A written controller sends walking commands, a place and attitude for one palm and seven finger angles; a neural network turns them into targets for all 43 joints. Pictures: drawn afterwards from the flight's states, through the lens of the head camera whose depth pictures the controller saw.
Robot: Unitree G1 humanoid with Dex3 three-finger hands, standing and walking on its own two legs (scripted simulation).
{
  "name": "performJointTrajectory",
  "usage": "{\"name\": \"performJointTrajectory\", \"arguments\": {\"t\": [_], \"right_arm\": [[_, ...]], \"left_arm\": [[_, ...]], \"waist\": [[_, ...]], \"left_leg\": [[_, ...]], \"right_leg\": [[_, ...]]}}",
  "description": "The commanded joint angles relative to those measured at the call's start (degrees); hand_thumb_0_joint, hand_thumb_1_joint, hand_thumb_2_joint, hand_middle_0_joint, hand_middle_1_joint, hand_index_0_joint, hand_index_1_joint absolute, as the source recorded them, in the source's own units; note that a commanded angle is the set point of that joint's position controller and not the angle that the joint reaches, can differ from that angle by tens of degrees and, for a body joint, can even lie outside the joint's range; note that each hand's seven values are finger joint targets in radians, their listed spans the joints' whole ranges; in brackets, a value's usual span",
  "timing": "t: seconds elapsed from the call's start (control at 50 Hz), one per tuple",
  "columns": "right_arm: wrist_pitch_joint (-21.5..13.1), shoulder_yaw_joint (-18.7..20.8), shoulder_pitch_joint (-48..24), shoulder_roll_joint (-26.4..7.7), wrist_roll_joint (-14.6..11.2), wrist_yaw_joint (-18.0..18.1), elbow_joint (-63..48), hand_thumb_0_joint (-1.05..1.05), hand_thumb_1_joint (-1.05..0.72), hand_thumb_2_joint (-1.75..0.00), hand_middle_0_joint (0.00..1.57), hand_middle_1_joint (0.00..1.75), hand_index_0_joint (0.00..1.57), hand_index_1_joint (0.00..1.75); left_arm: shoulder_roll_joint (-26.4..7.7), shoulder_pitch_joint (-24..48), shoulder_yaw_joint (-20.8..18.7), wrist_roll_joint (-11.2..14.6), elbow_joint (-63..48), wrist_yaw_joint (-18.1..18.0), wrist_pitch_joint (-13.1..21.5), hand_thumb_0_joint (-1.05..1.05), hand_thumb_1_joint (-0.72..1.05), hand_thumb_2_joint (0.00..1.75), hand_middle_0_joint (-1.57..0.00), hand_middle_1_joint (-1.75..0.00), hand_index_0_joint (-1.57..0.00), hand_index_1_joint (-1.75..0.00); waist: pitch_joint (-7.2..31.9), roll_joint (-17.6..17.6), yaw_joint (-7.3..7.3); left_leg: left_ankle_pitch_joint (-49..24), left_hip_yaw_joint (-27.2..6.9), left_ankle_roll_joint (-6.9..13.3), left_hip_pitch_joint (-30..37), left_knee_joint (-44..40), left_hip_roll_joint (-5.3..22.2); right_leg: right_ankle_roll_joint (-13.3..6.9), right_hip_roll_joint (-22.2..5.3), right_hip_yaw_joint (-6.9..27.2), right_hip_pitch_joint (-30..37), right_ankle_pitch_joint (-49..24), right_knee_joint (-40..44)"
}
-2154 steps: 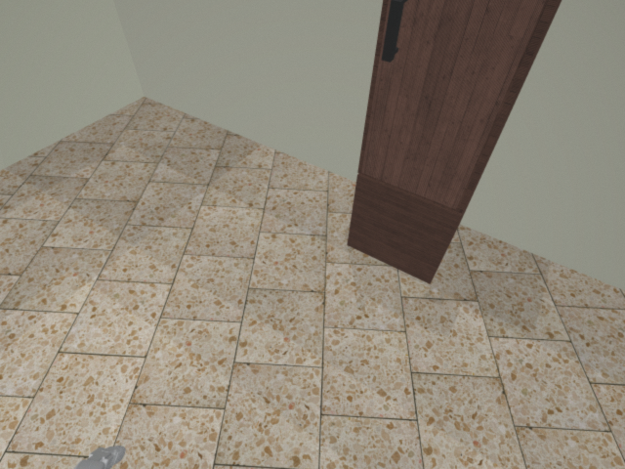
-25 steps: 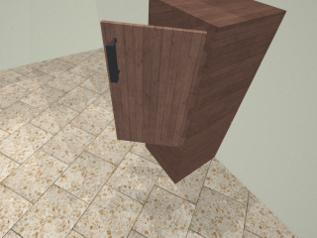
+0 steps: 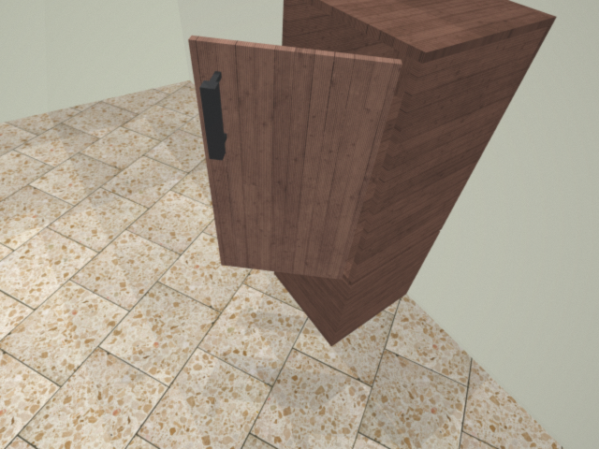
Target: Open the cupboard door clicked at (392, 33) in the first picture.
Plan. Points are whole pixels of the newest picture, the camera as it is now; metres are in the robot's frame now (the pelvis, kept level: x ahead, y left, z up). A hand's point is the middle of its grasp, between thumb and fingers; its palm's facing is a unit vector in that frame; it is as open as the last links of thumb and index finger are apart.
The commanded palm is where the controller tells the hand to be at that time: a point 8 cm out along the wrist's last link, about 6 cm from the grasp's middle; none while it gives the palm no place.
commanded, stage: look again from close up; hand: left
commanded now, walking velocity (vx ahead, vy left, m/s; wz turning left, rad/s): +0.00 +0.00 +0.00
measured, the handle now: (217, 116) +0.60 +0.19 +0.13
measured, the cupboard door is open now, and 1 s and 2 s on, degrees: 49 49 49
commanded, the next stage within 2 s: raise the hand with hooked fingers in 1.66 s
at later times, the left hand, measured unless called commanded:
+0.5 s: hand out of the picture +0.00 +0.17 -0.18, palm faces +0.01 -0.99 -0.16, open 7.4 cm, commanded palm none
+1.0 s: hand out of the picture -0.01 +0.17 -0.18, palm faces +0.01 -0.99 -0.15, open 7.4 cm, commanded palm none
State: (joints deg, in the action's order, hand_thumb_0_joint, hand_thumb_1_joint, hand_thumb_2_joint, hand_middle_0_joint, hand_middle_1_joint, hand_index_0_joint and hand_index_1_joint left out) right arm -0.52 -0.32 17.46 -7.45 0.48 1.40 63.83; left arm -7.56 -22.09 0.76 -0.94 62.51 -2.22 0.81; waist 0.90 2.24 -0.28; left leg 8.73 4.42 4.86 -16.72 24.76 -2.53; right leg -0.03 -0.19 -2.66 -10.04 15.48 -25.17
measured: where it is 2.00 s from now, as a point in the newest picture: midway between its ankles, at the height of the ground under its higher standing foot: outside the picture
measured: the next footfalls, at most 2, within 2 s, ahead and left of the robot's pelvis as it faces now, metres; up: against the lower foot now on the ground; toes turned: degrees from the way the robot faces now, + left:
none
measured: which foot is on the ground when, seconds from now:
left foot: down 0.00-1.00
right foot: down 0.00-1.00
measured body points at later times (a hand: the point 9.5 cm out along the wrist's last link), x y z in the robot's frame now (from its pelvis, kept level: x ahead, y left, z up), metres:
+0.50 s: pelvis +0.02 +0.01 +0.00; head +0.03 +0.03 +0.45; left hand +0.00 +0.22 -0.17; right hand +0.02 -0.22 -0.15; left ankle +0.05 +0.06 -0.74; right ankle -0.02 -0.12 -0.74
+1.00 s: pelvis +0.03 +0.01 +0.00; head +0.03 +0.03 +0.45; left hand +0.00 +0.22 -0.16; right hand +0.02 -0.21 -0.15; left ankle +0.05 +0.06 -0.74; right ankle -0.02 -0.12 -0.74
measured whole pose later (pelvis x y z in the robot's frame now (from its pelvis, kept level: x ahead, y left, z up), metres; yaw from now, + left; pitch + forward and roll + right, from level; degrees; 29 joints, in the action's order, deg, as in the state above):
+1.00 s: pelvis +0.03 +0.01 +0.00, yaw -1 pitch +0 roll +0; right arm -1.2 -0.7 16.3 -7.7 0.3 1.8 65.6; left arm -8.4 -20.4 0.7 -0.8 63.9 -2.3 0.3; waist -0.3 2.3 -0.2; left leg 9.3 5.9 5.6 -11.9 20.8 -4.0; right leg 1.0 -1.6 -1.0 -6.4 16.3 -22.8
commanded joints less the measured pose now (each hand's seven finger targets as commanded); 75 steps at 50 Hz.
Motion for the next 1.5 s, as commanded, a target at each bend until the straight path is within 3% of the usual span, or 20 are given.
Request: {"name": "performJointTrajectory", "arguments": {"t": [0.0, 0.32, 0.48, 0.58, 0.8, 0.98, 1.12, 1.22, 1.48], "right_arm": [[-1.23, 0.98, 2.85, -5.91, 0.00, 0.22, -2.07, 0.00, -0.90, -0.90, 0.20, 0.30, 0.20, 0.30], [-1.72, 0.82, 1.84, -6.94, -0.03, 0.41, -1.11, 0.00, -0.90, -0.90, 0.20, 0.30, 0.20, 0.30], [-1.65, 0.81, 1.69, -7.30, 0.06, 0.45, -0.64, 0.00, -0.90, -0.90, 0.20, 0.30, 0.20, 0.30], [-1.81, 0.85, 1.77, -7.47, 0.00, 0.53, -0.74, 0.00, -0.90, -0.90, 0.20, 0.30, 0.20, 0.30], [-1.73, 0.69, 2.00, -6.91, -0.09, 0.64, -0.26, 0.00, -0.90, -0.90, 0.20, 0.30, 0.20, 0.30], [-1.65, 0.77, 2.34, -6.66, -0.03, 0.68, 0.24, 0.00, -0.90, -0.90, 0.20, 0.30, 0.20, 0.30], [-1.73, 0.72, 2.46, -6.29, -0.13, 0.67, 0.39, 0.00, -0.90, -0.90, 0.20, 0.30, 0.20, 0.30], [-1.66, 0.61, 2.55, -6.13, -0.11, 0.66, 0.69, 0.00, -0.90, -0.90, 0.20, 0.30, 0.20, 0.30], [-1.79, 0.56, 3.20, -5.79, -0.07, 0.84, 0.85, 0.00, -0.90, -0.90, 0.20, 0.30, 0.20, 0.30]], "left_arm": [[-4.31, -5.66, -0.53, -0.25, -0.54, -0.32, 0.80, 0.00, 0.90, 0.90, -0.20, -0.30, -0.20, -0.30], [-5.35, -3.87, -0.60, -0.13, -0.23, -0.39, 0.59, 0.00, 0.90, 0.90, -0.20, -0.30, -0.20, -0.30], [-5.42, -3.40, -0.61, -0.09, 0.03, -0.29, 0.34, 0.00, 0.90, 0.90, -0.20, -0.30, -0.20, -0.30], [-5.65, -3.51, -0.63, -0.09, 0.05, -0.30, 0.32, 0.00, 0.90, 0.90, -0.20, -0.30, -0.20, -0.30], [-5.35, -3.79, -0.57, -0.20, 0.55, -0.30, 0.25, 0.00, 0.90, 0.90, -0.20, -0.30, -0.20, -0.30], [-4.88, -4.12, -0.58, -0.10, 0.97, -0.30, 0.16, 0.00, 0.90, 0.90, -0.20, -0.30, -0.20, -0.30], [-4.73, -4.56, -0.45, -0.08, 1.09, -0.36, 0.45, 0.00, 0.90, 0.90, -0.20, -0.30, -0.20, -0.30], [-4.71, -4.39, -0.35, 0.02, 1.18, -0.39, 0.51, 0.00, 0.90, 0.90, -0.20, -0.30, -0.20, -0.30], [-4.46, -4.60, -0.42, 0.05, 1.37, -0.39, 0.47, 0.00, 0.90, 0.90, -0.20, -0.30, -0.20, -0.30]], "waist": [[-4.89, -2.57, 0.06], [-4.00, -1.84, 0.09], [-4.74, -1.98, 0.14], [-3.32, -2.81, 0.13], [-4.97, -1.77, 0.00], [-5.26, -2.57, 0.07], [-4.42, -1.02, 0.09], [-5.72, -1.26, 0.13], [-4.59, -1.68, 0.12]], "left_leg": [[6.15, -10.61, -1.13, 2.14, -7.82, 9.17], [-1.31, -9.62, -1.04, 6.11, -7.69, 9.34], [1.36, -10.07, -1.18, 6.61, -9.30, 9.57], [-0.43, -10.06, -1.16, 8.17, -9.34, 9.74], [-1.19, -9.52, -1.16, 7.82, -9.26, 9.50], [2.11, -10.21, -1.38, 7.59, -10.62, 9.57], [-1.77, -9.04, -1.32, 8.64, -8.85, 9.14], [-1.84, -8.64, -1.46, 8.06, -8.42, 8.92], [-2.75, -8.56, -1.50, 9.05, -8.38, 9.25]], "right_leg": [[-2.26, -5.23, 5.29, -4.11, -2.17, 4.98], [-1.68, -5.84, 5.30, -2.71, -4.37, 5.32], [-1.50, -5.71, 5.03, -2.97, -3.15, 5.34], [-1.41, -5.84, 4.98, -2.49, -3.80, 5.29], [-1.32, -5.96, 5.02, -2.44, -4.10, 6.04], [-1.33, -5.79, 5.03, -2.88, -2.92, 5.66], [-1.49, -6.16, 5.58, -2.60, -4.60, 6.39], [-1.55, -6.08, 5.86, -3.05, -4.21, 6.71], [-1.58, -5.98, 5.85, -2.60, -4.78, 6.36]]}}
